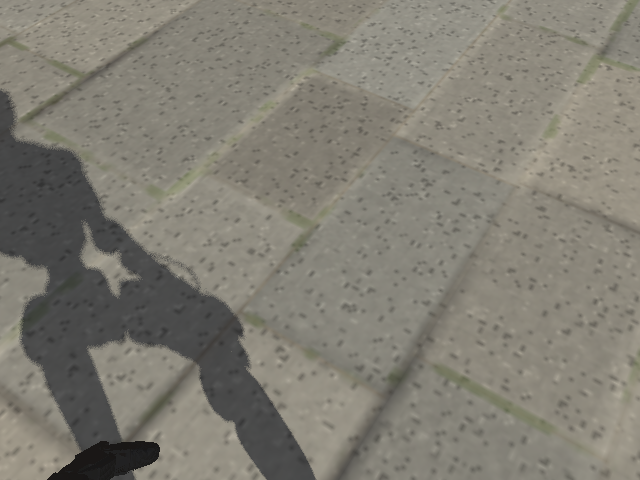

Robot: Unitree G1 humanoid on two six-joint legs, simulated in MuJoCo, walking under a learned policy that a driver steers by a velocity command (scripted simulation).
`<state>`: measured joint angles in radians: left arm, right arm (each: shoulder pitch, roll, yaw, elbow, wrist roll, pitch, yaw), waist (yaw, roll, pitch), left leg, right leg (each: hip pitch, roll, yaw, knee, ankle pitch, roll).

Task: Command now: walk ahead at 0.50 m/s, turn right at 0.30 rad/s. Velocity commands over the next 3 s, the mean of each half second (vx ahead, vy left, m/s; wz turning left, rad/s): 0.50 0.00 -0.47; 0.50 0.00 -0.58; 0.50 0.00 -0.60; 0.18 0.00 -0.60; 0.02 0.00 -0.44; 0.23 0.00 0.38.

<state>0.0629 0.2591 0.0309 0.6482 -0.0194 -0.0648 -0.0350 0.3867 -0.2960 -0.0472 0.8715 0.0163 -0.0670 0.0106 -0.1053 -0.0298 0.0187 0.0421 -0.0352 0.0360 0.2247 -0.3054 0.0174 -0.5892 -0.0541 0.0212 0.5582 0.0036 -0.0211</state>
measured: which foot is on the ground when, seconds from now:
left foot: down 0.00-0.08, up 0.10-0.52, down 0.54-1.00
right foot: up 0.00-0.06, down 0.08-0.54, up 0.56-1.00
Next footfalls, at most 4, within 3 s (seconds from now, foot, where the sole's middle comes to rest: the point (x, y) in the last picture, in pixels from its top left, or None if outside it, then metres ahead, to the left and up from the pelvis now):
0.08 right None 0.21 -0.12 -0.78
0.54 left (287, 462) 0.51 0.04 -0.78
1.06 right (447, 387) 0.64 -0.32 -0.78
1.54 left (435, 260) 0.99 -0.38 -0.78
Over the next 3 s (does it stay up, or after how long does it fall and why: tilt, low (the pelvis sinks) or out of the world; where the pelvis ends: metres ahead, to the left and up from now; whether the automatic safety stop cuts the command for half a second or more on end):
stays up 0.91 -0.54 0.00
